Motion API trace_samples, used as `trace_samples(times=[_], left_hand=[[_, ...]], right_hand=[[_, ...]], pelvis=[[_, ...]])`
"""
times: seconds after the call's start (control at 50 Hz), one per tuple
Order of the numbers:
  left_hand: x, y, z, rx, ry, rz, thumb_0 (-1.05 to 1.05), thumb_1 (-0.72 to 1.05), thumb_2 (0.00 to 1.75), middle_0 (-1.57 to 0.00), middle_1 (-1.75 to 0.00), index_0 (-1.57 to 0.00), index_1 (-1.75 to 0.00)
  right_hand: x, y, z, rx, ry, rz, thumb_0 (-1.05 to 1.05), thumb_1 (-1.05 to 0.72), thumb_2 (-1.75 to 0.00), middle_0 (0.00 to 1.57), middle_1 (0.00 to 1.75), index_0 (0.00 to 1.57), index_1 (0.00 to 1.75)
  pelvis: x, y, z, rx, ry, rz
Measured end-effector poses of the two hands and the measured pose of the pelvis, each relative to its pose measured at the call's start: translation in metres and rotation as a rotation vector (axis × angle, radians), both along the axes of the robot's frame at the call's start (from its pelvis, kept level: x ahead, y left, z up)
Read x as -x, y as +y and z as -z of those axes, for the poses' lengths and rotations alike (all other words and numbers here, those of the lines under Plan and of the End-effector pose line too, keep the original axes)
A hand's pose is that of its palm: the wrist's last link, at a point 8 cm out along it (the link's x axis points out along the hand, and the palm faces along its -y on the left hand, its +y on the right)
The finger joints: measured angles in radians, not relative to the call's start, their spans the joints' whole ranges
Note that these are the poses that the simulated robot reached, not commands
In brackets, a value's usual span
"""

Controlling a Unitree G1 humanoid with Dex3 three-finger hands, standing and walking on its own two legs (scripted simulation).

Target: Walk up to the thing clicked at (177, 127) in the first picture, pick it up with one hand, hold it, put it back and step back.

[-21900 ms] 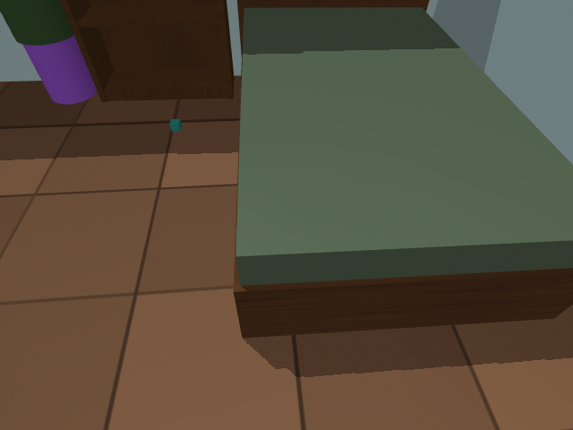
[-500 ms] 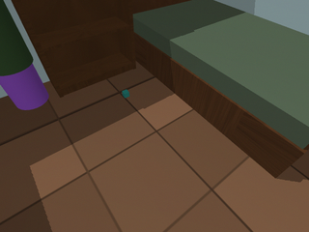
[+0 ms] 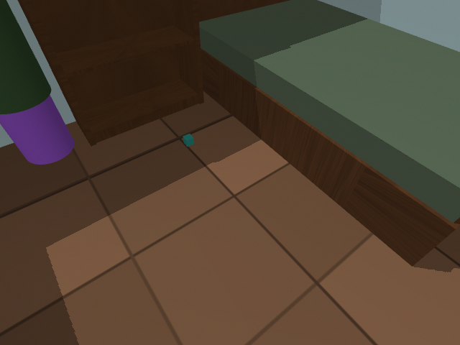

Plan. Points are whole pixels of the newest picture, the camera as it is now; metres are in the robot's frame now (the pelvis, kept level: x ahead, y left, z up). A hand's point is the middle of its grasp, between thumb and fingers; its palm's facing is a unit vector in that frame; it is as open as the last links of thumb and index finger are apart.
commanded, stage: stand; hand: left
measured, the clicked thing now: (188, 140) +1.47 +0.26 -0.75
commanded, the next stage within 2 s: walk up in 0.06 s
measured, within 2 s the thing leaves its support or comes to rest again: neither
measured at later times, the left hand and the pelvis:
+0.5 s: hand out of the picture +0.13 +0.22 -0.13, palm faces +0.02 -0.90 -0.43, open 7.4 cm; pelvis +0.10 -0.07 -0.01, yaw -2 degrees
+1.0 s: hand (135, 239) +0.41 +0.24 -0.16, palm faces +0.00 -0.94 -0.33, open 7.4 cm; pelvis +0.34 -0.03 -0.01, yaw +2 degrees
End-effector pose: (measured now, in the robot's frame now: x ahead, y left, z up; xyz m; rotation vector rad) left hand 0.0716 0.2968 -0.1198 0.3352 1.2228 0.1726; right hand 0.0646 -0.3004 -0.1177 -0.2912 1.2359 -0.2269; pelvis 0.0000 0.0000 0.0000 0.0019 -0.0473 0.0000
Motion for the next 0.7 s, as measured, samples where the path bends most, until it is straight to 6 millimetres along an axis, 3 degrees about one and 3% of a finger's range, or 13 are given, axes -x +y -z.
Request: trace_samples(times=[0.1,0.16,0.28,0.34,0.4,0.52,0.6,0.7], left_hand=[[0.000,0.001,-0.001,0.012,-0.004,0.001,0.00,0.90,0.90,-0.21,-0.30,-0.21,-0.30],[-0.003,0.005,-0.007,0.002,0.009,0.018,0.00,0.90,0.90,-0.21,-0.30,-0.21,-0.30],[-0.033,0.005,-0.023,-0.056,-0.011,0.047,0.01,0.90,0.90,-0.21,-0.30,-0.21,-0.30],[-0.048,-0.002,-0.024,-0.101,-0.049,0.041,0.01,0.90,0.90,-0.21,-0.30,-0.21,-0.30],[-0.048,-0.012,-0.024,-0.128,-0.084,-0.006,0.00,0.91,0.90,-0.21,-0.30,-0.21,-0.30],[-0.049,-0.036,-0.030,-0.092,-0.030,-0.062,0.00,0.90,0.90,-0.21,-0.30,-0.21,-0.30],[-0.070,-0.045,-0.023,-0.064,-0.019,-0.077,0.01,0.90,0.90,-0.21,-0.30,-0.21,-0.30],[-0.115,-0.043,-0.007,-0.027,-0.017,-0.087,0.01,0.90,0.90,-0.21,-0.30,-0.21,-0.30]], right_hand=[[0.000,-0.001,-0.002,-0.011,-0.015,-0.002,0.00,-0.90,-0.90,0.20,0.30,0.21,0.30],[0.004,-0.013,-0.005,-0.017,-0.048,0.020,0.00,-0.90,-0.90,0.20,0.30,0.21,0.30],[0.015,-0.057,-0.002,0.010,-0.012,0.059,0.00,-0.90,-0.90,0.21,0.30,0.21,0.30],[0.007,-0.086,0.013,0.023,0.010,0.072,0.00,-0.90,-0.90,0.20,0.30,0.21,0.30],[-0.017,-0.101,0.023,0.033,0.030,0.057,0.01,-0.90,-0.90,0.20,0.30,0.21,0.30],[-0.090,-0.097,0.008,-0.022,-0.052,-0.006,0.01,-0.91,-0.90,0.20,0.29,0.20,0.30],[-0.131,-0.092,0.001,-0.031,-0.054,-0.051,0.01,-0.90,-0.90,0.20,0.29,0.20,0.30],[-0.186,-0.083,-0.002,-0.013,-0.016,-0.105,0.00,-0.90,-0.90,0.20,0.29,0.20,0.30]], pelvis=[[-0.001,-0.001,0.000,-0.004,0.006,0.005],[-0.007,-0.006,-0.001,-0.002,0.017,0.030],[-0.028,-0.032,0.004,-0.012,0.004,0.050],[-0.046,-0.050,0.016,-0.014,-0.011,0.056],[-0.064,-0.062,0.023,0.012,-0.018,0.031],[-0.105,-0.071,0.006,0.022,-0.021,0.026],[-0.135,-0.072,0.004,0.032,-0.011,0.008],[-0.182,-0.067,0.010,0.046,0.003,-0.022]])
